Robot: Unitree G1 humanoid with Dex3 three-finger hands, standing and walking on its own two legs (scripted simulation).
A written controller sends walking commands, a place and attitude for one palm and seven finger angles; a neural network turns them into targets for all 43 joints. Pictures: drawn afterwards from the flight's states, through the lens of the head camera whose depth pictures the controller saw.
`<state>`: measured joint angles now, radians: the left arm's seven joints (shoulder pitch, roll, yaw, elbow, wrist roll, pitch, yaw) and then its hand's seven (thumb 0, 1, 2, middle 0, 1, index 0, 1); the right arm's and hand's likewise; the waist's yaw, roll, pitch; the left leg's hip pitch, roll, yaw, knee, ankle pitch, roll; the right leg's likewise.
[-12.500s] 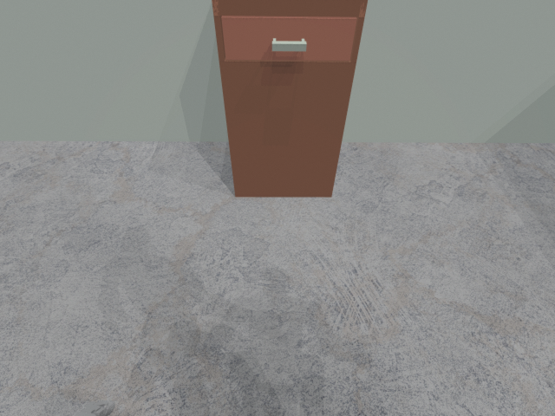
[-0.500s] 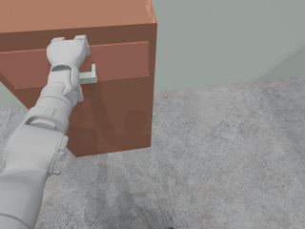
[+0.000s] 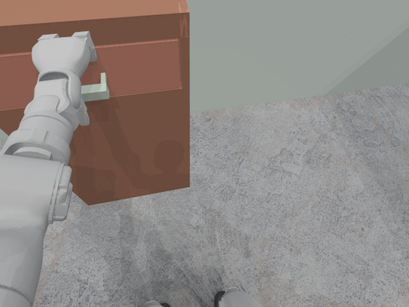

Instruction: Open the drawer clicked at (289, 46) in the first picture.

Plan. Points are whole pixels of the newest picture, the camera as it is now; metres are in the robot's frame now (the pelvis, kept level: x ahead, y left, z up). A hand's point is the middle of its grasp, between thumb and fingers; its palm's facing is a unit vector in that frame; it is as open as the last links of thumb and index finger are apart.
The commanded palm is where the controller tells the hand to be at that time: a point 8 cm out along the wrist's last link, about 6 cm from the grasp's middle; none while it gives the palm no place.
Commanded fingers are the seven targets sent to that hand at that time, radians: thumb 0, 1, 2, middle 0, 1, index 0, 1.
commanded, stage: move the hooked fingers above the handle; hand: left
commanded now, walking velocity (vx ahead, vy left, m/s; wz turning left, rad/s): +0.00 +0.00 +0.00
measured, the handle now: (80, 86) +0.59 +0.20 +0.04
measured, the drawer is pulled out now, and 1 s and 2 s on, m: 0.00 0.00 0.00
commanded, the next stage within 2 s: lower the fingers behind the handle in 1.46 s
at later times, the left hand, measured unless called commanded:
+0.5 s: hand (75, 80) +0.55 +0.18 +0.09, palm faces +0.00 -0.03 -1.00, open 13.6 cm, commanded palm +0.54 +0.20 +0.14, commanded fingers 0.00 -0.50 0.30 -0.30 -1.20 -0.30 -1.20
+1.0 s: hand (72, 82) +0.55 +0.19 +0.09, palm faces -0.02 -0.02 -1.00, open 13.6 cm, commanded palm +0.53 +0.19 +0.15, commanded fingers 0.00 -0.50 0.30 -0.30 -1.20 -0.30 -1.20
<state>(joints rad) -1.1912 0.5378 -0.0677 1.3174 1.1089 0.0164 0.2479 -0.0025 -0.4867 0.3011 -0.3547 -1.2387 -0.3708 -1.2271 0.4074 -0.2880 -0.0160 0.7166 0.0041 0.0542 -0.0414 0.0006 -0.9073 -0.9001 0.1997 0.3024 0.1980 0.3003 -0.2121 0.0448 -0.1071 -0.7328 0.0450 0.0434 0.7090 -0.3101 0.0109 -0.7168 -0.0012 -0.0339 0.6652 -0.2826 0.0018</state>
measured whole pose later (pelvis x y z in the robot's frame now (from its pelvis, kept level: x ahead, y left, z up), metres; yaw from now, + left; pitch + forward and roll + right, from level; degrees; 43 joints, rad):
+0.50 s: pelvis -0.01 +0.01 +0.00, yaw -1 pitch +20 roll -1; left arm -1.17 0.54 -0.04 1.29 1.11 0.01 0.25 0.00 -0.49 0.30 -0.35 -1.25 -0.36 -1.22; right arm 0.41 -0.27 0.00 0.71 0.00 0.05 -0.04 0.00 -0.91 -0.90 0.20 0.30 0.20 0.30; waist -0.21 0.06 -0.11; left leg -0.76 0.04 0.07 0.73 -0.31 0.03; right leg -0.75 0.00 -0.01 0.67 -0.27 0.02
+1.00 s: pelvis +0.03 +0.01 +0.01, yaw +0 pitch +18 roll -1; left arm -1.06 0.46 -0.10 1.17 1.06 0.05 0.23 0.00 -0.49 0.30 -0.34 -1.23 -0.35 -1.23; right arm 0.38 -0.26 -0.04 0.73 -0.01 0.07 -0.01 0.00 -0.91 -0.90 0.20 0.30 0.20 0.30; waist -0.14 0.05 -0.12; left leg -0.64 0.04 0.04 0.66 -0.33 0.01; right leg -0.62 -0.01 -0.03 0.61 -0.30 0.01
